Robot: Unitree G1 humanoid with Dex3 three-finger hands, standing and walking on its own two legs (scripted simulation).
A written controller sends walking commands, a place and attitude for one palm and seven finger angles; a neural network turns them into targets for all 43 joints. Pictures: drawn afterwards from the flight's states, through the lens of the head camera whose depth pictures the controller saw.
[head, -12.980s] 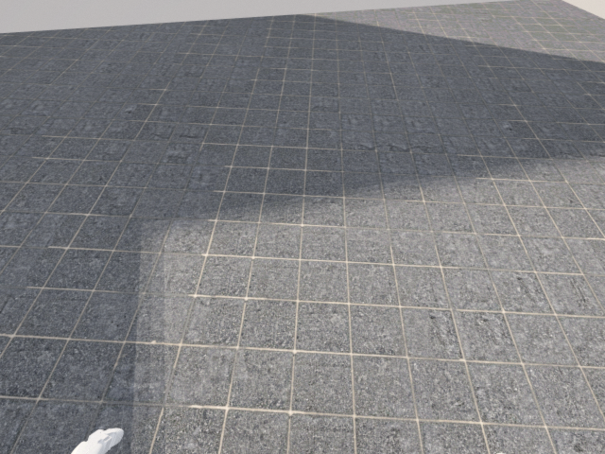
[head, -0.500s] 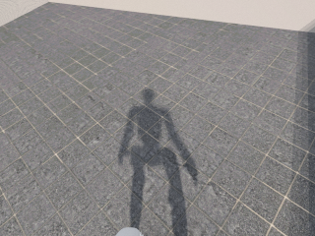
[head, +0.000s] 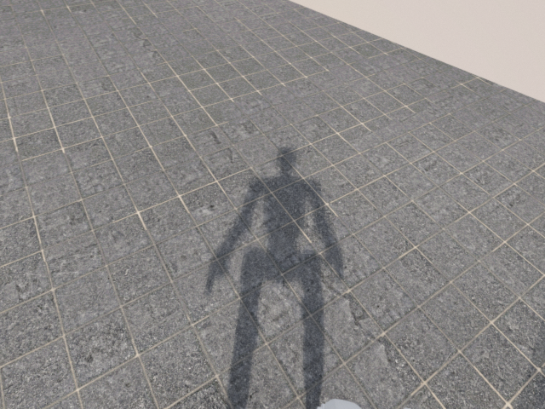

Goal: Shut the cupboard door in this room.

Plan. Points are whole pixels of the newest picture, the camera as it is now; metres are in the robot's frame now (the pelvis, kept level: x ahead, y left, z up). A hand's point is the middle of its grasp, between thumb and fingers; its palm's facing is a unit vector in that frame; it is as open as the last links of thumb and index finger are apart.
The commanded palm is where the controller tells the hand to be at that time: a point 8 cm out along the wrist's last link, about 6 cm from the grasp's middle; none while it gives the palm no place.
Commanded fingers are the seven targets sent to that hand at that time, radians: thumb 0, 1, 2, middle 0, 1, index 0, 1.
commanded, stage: turn or walk to find it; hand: left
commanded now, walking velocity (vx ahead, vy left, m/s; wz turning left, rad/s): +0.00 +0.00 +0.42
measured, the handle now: out of the picture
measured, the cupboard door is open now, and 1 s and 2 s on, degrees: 77 77 77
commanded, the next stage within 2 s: none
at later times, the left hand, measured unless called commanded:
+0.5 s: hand out of the picture +0.04 +0.13 -0.14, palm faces +0.19 -0.94 -0.29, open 7.4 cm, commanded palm none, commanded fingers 0.00 0.90 0.90 -0.20 -0.30 -0.20 -0.30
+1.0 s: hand out of the picture -0.13 +0.18 -0.18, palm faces +0.46 -0.86 -0.24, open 7.4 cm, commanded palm none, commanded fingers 0.00 0.90 0.90 -0.20 -0.30 -0.20 -0.30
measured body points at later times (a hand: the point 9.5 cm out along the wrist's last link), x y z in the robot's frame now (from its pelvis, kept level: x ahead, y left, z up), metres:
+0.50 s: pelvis -0.02 -0.07 +0.00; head +0.01 -0.11 +0.45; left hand +0.03 +0.18 -0.12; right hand +0.04 -0.32 -0.17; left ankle -0.09 +0.09 -0.64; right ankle -0.01 -0.15 -0.74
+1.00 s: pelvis -0.05 -0.02 +0.00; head -0.03 +0.02 +0.44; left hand -0.15 +0.23 -0.17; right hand +0.16 -0.19 -0.13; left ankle -0.11 +0.05 -0.74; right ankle -0.02 -0.16 -0.67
